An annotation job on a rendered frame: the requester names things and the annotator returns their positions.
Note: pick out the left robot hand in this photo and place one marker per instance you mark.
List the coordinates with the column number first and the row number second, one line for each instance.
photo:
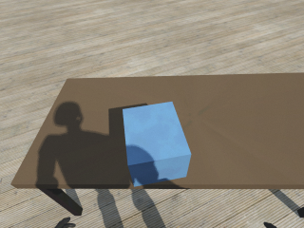
column 64, row 223

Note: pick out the table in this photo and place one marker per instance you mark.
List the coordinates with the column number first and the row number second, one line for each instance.
column 244, row 131

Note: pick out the carton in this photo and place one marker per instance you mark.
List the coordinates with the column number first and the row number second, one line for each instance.
column 156, row 148

